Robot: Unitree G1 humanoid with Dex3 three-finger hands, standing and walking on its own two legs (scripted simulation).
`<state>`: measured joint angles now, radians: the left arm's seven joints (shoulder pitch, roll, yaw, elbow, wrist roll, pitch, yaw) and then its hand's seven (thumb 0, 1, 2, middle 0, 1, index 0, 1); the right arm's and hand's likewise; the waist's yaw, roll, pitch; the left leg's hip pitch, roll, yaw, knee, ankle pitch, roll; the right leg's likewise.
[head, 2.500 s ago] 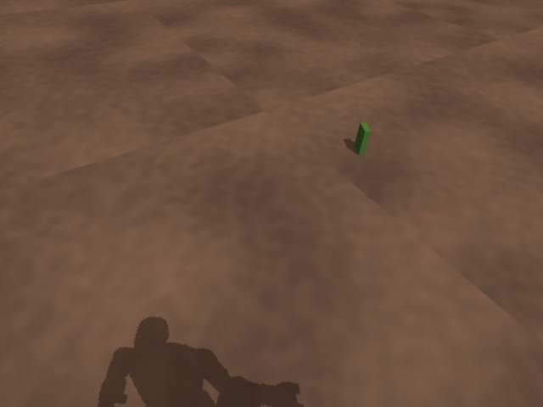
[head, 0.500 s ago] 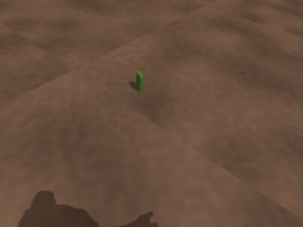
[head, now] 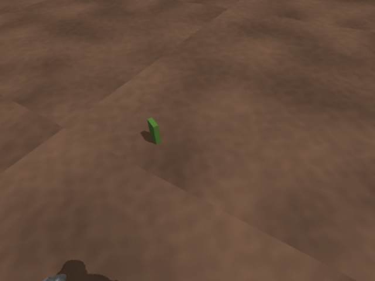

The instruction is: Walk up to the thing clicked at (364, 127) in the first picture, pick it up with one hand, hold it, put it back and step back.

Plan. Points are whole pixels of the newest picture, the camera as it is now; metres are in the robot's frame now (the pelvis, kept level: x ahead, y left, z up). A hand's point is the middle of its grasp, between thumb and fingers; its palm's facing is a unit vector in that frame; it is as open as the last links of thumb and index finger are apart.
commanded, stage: walk up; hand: left
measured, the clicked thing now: (154, 131) +1.22 +0.27 -0.67
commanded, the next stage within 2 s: none
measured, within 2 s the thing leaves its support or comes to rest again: neither
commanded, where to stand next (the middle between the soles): +0.80 +0.04 m, yaw +0 degrees
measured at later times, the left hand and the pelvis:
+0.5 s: hand (63, 242) +0.27 +0.34 -0.14, palm faces -0.09 -0.94 -0.33, open 7.4 cm; pelvis +0.22 +0.06 +0.01, yaw -2 degrees
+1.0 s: hand (109, 156) +0.53 +0.27 -0.10, palm faces -0.05 -0.92 -0.39, open 7.3 cm; pelvis +0.41 +0.01 +0.01, yaw -2 degrees
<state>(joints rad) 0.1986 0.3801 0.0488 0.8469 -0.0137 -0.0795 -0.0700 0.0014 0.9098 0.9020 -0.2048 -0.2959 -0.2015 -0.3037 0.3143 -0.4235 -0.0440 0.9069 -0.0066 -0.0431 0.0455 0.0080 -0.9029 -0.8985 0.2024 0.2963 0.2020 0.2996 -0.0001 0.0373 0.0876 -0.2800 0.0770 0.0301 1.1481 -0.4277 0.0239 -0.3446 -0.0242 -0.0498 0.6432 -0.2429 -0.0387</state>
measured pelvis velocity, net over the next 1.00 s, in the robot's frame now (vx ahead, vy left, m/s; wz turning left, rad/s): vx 0.41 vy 0.01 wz -0.04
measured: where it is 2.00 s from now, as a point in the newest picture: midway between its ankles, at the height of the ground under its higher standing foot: (185, 197)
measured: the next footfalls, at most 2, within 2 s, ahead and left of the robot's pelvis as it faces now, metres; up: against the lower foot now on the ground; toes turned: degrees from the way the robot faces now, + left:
left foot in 0.32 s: +0.31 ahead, +0.16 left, +0.00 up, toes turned +5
right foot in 0.84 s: +0.51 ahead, -0.09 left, +0.00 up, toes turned -7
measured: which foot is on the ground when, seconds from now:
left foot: up 0.00-0.30, down 0.32-0.86, up 0.88-1.00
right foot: down 0.00-0.36, up 0.38-0.82, down 0.84-1.00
